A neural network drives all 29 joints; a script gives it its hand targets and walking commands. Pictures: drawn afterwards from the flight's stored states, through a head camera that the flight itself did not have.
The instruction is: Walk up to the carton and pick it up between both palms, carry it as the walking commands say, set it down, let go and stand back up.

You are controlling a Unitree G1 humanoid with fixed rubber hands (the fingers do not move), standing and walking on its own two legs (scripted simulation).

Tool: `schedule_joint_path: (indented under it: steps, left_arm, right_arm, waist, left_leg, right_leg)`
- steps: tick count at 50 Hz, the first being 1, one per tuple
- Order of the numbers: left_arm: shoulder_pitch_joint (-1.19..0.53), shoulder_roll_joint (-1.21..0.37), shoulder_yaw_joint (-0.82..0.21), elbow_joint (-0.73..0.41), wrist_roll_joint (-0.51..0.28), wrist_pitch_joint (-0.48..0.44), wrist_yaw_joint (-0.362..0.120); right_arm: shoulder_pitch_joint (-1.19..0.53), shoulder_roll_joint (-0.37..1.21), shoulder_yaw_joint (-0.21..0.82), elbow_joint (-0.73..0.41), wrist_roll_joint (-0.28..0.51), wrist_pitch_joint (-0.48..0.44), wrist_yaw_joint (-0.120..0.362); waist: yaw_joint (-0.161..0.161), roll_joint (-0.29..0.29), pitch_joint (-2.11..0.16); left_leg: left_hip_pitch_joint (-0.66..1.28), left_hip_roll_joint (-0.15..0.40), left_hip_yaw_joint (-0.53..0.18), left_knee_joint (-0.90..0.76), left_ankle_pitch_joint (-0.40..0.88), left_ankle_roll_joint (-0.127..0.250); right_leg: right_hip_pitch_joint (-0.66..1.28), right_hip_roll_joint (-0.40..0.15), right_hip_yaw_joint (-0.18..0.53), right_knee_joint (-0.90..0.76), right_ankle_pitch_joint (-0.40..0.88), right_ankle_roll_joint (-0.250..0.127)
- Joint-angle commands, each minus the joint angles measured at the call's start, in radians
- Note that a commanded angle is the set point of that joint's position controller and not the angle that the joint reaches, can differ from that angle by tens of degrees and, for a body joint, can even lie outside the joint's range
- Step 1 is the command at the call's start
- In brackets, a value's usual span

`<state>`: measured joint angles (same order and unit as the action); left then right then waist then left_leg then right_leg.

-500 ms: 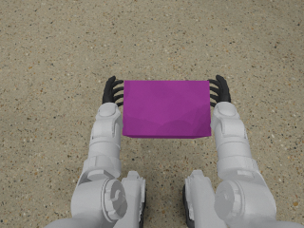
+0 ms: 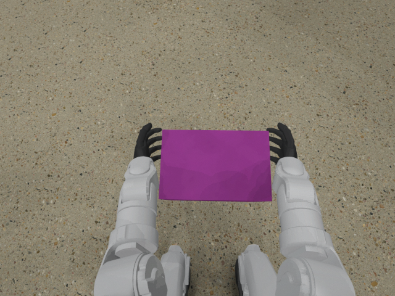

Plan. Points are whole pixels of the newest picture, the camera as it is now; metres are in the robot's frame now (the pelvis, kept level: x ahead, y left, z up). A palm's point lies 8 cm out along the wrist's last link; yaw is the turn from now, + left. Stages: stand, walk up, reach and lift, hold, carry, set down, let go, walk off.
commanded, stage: reach and lift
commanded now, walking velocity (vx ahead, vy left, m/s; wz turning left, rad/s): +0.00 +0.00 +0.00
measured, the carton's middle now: (213, 170) +0.40 +0.00 -0.12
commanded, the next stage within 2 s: none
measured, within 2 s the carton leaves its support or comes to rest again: neither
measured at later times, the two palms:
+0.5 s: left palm (131, 153) +0.38 +0.15 +0.04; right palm (303, 152) +0.38 -0.15 +0.04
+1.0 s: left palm (120, 143) +0.36 +0.15 +0.11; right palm (327, 142) +0.36 -0.16 +0.11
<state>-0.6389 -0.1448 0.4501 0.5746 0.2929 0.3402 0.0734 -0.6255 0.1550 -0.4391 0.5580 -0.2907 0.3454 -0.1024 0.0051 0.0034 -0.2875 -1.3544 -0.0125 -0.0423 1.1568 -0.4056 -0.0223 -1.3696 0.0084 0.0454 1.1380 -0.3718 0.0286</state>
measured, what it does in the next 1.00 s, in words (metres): rises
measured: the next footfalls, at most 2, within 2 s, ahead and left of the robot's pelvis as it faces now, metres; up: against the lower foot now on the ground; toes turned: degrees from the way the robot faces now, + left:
none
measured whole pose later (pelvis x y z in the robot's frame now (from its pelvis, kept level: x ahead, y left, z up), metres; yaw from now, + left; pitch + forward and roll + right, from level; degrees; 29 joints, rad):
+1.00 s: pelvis +0.03 +0.00 +0.11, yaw +0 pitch +11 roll +0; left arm -0.38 -0.19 0.35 0.39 0.35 0.48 -0.04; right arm -0.37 0.19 -0.38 0.37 -0.35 0.47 0.02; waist 0.00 0.00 -0.09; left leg -0.50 0.00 -0.05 0.50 -0.20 -0.02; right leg -0.52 -0.01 0.04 0.50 -0.18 0.02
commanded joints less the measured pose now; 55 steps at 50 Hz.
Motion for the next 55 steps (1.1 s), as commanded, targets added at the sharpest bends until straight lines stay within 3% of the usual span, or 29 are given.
schedule_joint_path:
  steps: [1,27,42,55]
  left_arm:
    - [-0.535,-0.988,-0.568,0.09,-0.15,-0.002,-0.379]
    - [-0.372,-0.993,-0.618,-0.03,-0.12,0.049,-0.403]
    - [-0.263,-0.987,-0.677,-0.112,-0.13,0.075,-0.397]
    - [-0.152,-0.955,-0.667,-0.164,-0.151,0.158,-0.383]
  right_arm:
    - [-0.542,0.988,0.579,0.081,0.15,-0.008,0.388]
    - [-0.374,0.977,0.588,-0.002,0.103,0.043,0.432]
    - [-0.253,0.986,0.641,-0.085,0.121,0.078,0.414]
    - [-0.144,0.961,0.648,-0.149,0.155,0.164,0.39]
  waist:
    - [-0.003,-0.007,-0.648]
    - [-0.012,0.001,-0.426]
    - [-0.004,-0.01,-0.327]
    - [-0.006,-0.009,-0.162]
  left_leg:
    - [0.393,-0.134,0.047,-0.168,0.229,0.008]
    - [0.754,-0.11,0.026,-0.476,0.318,0.005]
    - [0.967,-0.11,0.012,-0.632,0.393,0.006]
    - [1.122,-0.104,-0.01,-0.775,0.4,0.01]
  right_leg:
    - [0.501,0.136,-0.041,-0.15,0.225,-0.02]
    - [0.816,0.114,-0.029,-0.446,0.292,-0.03]
    - [1.031,0.102,-0.014,-0.601,0.378,-0.024]
    - [1.225,0.087,-0.001,-0.742,0.408,-0.022]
